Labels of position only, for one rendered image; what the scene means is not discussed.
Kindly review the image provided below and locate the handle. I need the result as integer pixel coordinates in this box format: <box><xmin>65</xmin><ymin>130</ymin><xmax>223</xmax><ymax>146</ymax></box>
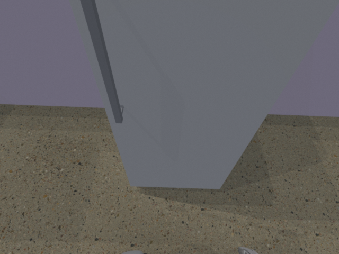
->
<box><xmin>80</xmin><ymin>0</ymin><xmax>124</xmax><ymax>123</ymax></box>

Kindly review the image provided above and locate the fridge door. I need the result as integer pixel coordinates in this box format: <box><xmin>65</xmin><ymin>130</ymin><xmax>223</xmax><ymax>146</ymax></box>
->
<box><xmin>69</xmin><ymin>0</ymin><xmax>339</xmax><ymax>189</ymax></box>

